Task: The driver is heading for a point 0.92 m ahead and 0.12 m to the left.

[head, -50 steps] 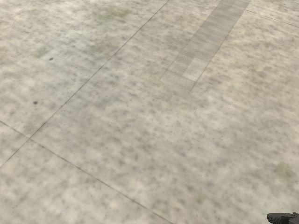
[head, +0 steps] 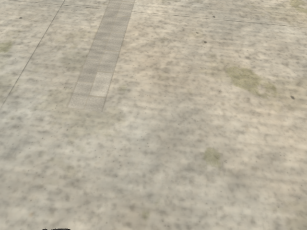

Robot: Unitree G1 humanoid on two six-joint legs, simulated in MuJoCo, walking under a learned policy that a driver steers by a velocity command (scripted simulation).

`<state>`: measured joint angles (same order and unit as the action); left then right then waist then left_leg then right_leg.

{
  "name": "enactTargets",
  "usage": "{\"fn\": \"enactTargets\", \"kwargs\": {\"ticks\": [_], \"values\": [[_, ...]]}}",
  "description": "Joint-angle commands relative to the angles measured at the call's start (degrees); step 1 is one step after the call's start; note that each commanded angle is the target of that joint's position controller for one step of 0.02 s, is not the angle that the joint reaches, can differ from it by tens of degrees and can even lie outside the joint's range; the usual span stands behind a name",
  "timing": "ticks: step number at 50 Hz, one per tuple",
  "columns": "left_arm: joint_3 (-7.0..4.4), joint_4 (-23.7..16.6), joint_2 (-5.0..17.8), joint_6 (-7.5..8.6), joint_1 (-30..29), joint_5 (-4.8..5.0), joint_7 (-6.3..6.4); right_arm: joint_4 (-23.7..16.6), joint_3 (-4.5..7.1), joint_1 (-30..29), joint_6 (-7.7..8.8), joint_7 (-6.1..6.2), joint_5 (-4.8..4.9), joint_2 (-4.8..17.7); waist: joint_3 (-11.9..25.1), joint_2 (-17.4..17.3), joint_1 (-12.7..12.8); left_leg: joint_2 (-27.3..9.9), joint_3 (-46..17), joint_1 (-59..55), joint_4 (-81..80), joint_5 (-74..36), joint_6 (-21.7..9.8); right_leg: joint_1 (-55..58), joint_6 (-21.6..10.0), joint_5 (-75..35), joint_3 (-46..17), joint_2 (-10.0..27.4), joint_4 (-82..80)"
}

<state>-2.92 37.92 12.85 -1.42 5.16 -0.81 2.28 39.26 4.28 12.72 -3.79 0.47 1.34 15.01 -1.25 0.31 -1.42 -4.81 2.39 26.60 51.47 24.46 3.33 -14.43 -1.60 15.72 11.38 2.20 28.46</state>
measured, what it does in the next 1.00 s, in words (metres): walks ahead: left foot, then right foot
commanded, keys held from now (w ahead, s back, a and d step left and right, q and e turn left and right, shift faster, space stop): q+shift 0.34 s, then e+shift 0.02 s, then w+e+shift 0.64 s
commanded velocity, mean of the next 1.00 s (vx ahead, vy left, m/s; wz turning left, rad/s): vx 0.42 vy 0.00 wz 0.05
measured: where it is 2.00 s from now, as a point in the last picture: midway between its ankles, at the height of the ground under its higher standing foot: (150, 111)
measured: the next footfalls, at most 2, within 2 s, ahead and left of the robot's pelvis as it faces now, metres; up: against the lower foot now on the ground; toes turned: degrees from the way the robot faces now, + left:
left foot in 0.10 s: +0.03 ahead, +0.13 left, +0.00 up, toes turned +10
right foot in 0.78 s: +0.29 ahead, -0.04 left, +0.00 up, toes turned +8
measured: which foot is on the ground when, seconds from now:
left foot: up 0.00-0.08, down 0.10-0.78, up 0.80-1.00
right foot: down 0.00-0.10, up 0.12-0.76, down 0.78-1.00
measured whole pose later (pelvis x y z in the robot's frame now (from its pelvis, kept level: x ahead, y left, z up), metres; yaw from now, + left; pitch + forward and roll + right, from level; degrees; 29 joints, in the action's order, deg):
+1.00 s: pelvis +0.34 +0.01 +0.00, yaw +0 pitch +3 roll +0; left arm -2.7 43.8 16.9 2.2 26.7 -0.3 -1.5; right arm 37.1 0.3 11.6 3.0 -2.1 -4.4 17.0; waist 1.3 -2.1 2.1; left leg -5.2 -2.4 38.5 61.3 13.1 2.1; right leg -5.6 -7.7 18.0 -6.0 -8.3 21.6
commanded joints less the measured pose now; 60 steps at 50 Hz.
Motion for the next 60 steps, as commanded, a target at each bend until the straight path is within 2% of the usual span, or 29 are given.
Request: {"fn": "enactTargets", "kwargs": {"ticks": [1,4,5,6,7,8,10,12,18,21,25,29,30,33,36,38,39,40,41,42,43,44,46,49,53,55,57,59,60], "values": [[-3.86,-2.98,10.71,0.46,-0.57,0.79,0.18,-6.47,1.31,-2.38,0.71,-1.02,0.26,4.46,5.64,6.87,1.94,0.16,1.78,1.18,-5.88,-0.19,-1.88,9.54,-9.91,-27.32,-10.19,18.46,-5.89],[-4.20,-1.18,9.86,0.24,0.56,2.03,-0.28,-5.61,2.47,2.68,0.43,-1.08,0.17,5.50,7.19,4.10,-0.85,4.04,3.47,-11.25,-21.77,-13.67,-6.08,5.17,-2.84,-20.05,-3.51,15.27,4.54],[-3.89,-1.30,7.74,0.37,1.53,0.88,-0.63,-5.24,4.59,6.68,0.65,-0.06,0.05,11.38,7.68,-6.48,-1.50,-1.33,-8.06,-21.90,-26.46,-32.73,-10.36,-6.24,2.07,-8.35,0.83,9.52,18.70],[-2.53,-6.19,4.74,0.87,-3.92,-1.46,-0.62,-7.14,5.97,7.32,1.50,0.52,-1.28,19.31,7.83,-22.76,-0.90,-15.22,-33.43,-30.27,-27.67,-53.10,-22.34,-27.90,7.52,22.20,-1.29,-1.21,36.13],[-2.98,-6.49,6.87,1.44,-8.15,-0.97,-0.61,-7.75,5.32,8.71,3.03,-0.22,-2.85,16.83,14.21,-13.77,-5.04,-17.77,-35.32,-31.03,-29.78,-49.37,-27.10,-30.67,7.03,25.25,-13.36,-2.37,45.01],[-3.21,-6.43,7.78,1.71,-8.56,0.38,-0.63,-7.40,4.73,6.36,4.09,-0.24,-2.60,15.71,11.80,-9.22,-3.24,-14.79,-30.72,-30.06,-30.04,-44.29,-24.35,-32.05,5.72,20.31,-15.62,-1.60,46.26],[-3.68,-4.83,8.98,1.93,-6.38,-0.14,0.31,-8.35,3.83,-0.61,3.91,0.80,0.31,12.52,8.16,-4.05,0.54,-9.45,-24.62,-25.94,-29.30,-38.62,-18.16,-32.28,4.95,9.95,-16.87,0.03,41.25],[-3.80,-4.04,8.79,1.92,-4.52,-0.23,0.21,-9.55,3.18,-3.35,3.04,1.68,0.35,11.49,8.80,-5.36,2.39,-6.43,-22.42,-21.64,-29.30,-40.44,-16.70,-27.25,5.50,4.83,-16.55,-1.67,40.15],[-3.07,-2.58,7.75,1.95,-3.61,0.51,0.03,-9.98,3.26,-2.76,2.38,2.65,-0.08,12.36,9.04,-6.69,1.81,-4.02,-24.40,-22.03,-28.33,-32.67,-15.01,-25.57,7.18,-0.36,-17.79,-4.29,27.19],[-2.41,-1.67,7.92,2.63,-3.01,1.42,-1.60,-8.47,1.70,0.31,3.46,1.72,-0.41,9.96,8.96,-10.46,-1.35,-4.68,-26.81,-19.93,-34.86,2.80,-15.33,-22.68,6.45,-4.98,-15.08,-1.24,20.68],[-2.30,-3.15,9.56,5.13,-6.08,2.35,-2.75,-6.52,1.22,3.27,5.78,0.62,-1.98,11.40,1.83,-10.44,-4.11,-9.03,-29.91,-21.59,-38.97,10.38,-16.34,-27.08,2.82,-5.00,-14.19,1.09,16.61],[-1.82,-3.77,8.98,6.28,-4.83,2.86,-3.67,-5.05,1.10,4.64,7.79,0.31,-1.60,11.10,-1.20,-8.61,-4.54,-11.17,-26.50,-27.18,-40.85,8.36,-15.82,-33.51,0.39,-4.08,-14.78,2.22,16.34],[-1.66,-2.59,8.90,3.82,-4.08,-2.77,-5.57,-4.29,1.08,8.30,7.56,-0.51,-5.05,11.44,-0.18,-7.98,-5.13,-8.20,-21.61,-25.15,-43.29,9.81,-14.13,-28.26,0.84,-2.15,-12.44,-1.02,14.95],[-1.76,-3.62,9.37,2.22,-4.29,-0.99,-7.70,-3.63,1.30,6.69,8.09,-0.75,-4.62,11.46,-3.25,-9.26,-3.91,-8.56,-15.67,-22.16,-44.94,7.51,-12.29,-23.52,-0.23,-1.80,-9.60,-0.30,12.53],[-1.42,-4.28,9.69,2.10,-2.78,-0.51,-7.85,-2.82,1.61,5.42,8.45,-0.45,-4.22,12.03,-3.43,-6.88,-1.69,-10.28,-11.17,-21.33,-44.19,2.86,-11.54,-16.99,-3.64,0.64,-7.36,0.10,9.26],[-1.92,-1.50,10.51,2.30,7.38,-0.68,-6.90,-2.55,1.52,2.96,8.38,-0.37,-3.78,12.31,0.62,-4.51,4.37,-8.14,-3.60,-16.64,-31.62,-21.63,-10.16,-1.18,-6.31,1.82,-3.11,-4.84,6.34],[-3.25,2.94,13.23,2.90,20.56,-1.08,-6.04,-2.44,0.82,3.26,8.23,-0.17,-4.17,10.61,7.45,1.57,9.68,-4.32,2.78,-10.22,-11.85,-36.63,-8.75,15.13,-7.94,5.69,-5.89,-6.58,5.58],[-4.97,4.14,20.46,3.37,31.12,-1.48,-4.89,-5.37,-0.83,1.64,8.45,-0.27,-4.30,6.39,12.65,14.72,13.37,1.25,5.96,5.81,12.31,-25.90,-5.44,27.41,-12.46,28.32,-30.84,7.00,-3.72],[-4.30,2.30,21.36,3.70,27.12,-0.61,-4.92,-8.16,-1.67,-0.96,9.24,-0.92,-4.85,3.71,10.15,20.44,9.61,10.05,-3.09,24.18,20.91,2.64,-4.36,31.09,-15.85,39.57,-59.71,12.86,-17.66],[-3.97,1.53,18.49,3.27,22.35,-0.37,-4.54,-8.55,-1.35,-5.63,9.94,-1.35,-5.39,7.08,4.42,12.02,9.60,5.71,-7.73,30.69,25.79,-2.01,-4.71,28.69,-15.76,32.86,-58.49,13.69,-17.58],[-3.97,1.32,17.81,3.21,21.66,-0.34,-4.11,-7.84,-1.12,-5.22,10.61,-1.81,-5.22,9.06,3.41,4.44,8.08,2.75,-7.88,28.91,24.22,-6.91,-4.76,25.13,-15.37,24.31,-51.34,12.44,-15.05],[-3.87,1.42,17.30,3.23,20.80,0.02,-3.83,-6.64,-1.35,-3.11,10.66,-1.91,-5.45,8.90,2.18,0.25,5.72,0.74,-7.33,24.90,20.38,-8.92,-4.29,19.67,-14.40,19.37,-45.51,10.17,-15.22],[-2.71,1.02,14.60,3.85,18.02,0.37,-3.27,-5.60,-2.01,-1.15,9.02,-2.33,-6.27,8.07,-1.15,2.06,2.47,-0.90,-6.36,19.45,15.05,-10.48,-2.24,10.53,-13.45,13.68,-38.78,5.14,-17.80],[-2.41,2.14,14.01,4.99,19.76,0.76,-3.38,-7.16,-2.63,-6.54,6.69,-2.61,-5.74,7.82,-5.21,1.92,2.62,-0.19,-2.80,19.17,8.51,-12.30,-0.27,4.48,-14.53,3.48,-34.66,1.78,-20.90],[-2.80,4.41,14.50,5.35,22.86,1.01,-2.96,-9.93,-3.97,-16.83,7.18,-3.22,-4.30,5.89,-5.95,3.00,5.71,3.27,-0.36,14.22,-7.96,-22.46,0.33,4.30,-13.14,-18.93,-32.49,-0.59,-19.55],[-2.14,6.72,13.23,6.13,24.80,1.83,-2.44,-9.97,-4.57,-18.57,7.79,-3.58,-4.04,4.74,-4.62,3.59,6.90,3.89,1.63,8.62,-15.29,-30.31,-2.26,7.73,-11.69,-31.16,-30.65,1.40,-21.81],[-1.94,8.14,14.26,7.02,23.94,1.78,-2.35,-9.05,-4.31,-18.03,8.02,-3.14,-3.54,5.47,-3.11,3.21,6.40,5.80,3.87,2.00,-20.22,-31.81,-5.45,12.52,-9.31,-45.78,-26.95,2.22,-21.17],[-2.56,9.10,17.38,7.33,23.49,0.16,-2.00,-6.44,-2.81,-8.95,7.89,-1.95,-3.06,8.91,3.48,6.68,1.32,9.32,3.66,-7.98,-19.79,-23.49,-7.91,19.65,-6.90,-68.06,-24.87,4.50,-9.45],[-2.91,9.29,18.17,6.82,21.82,-1.35,-1.73,-3.13,-1.53,2.34,7.66,-0.95,-2.23,11.53,9.08,7.81,-4.41,10.64,3.92,-17.72,-18.54,-18.10,-9.12,19.84,-6.25,-74.29,-23.29,5.06,2.16]]}}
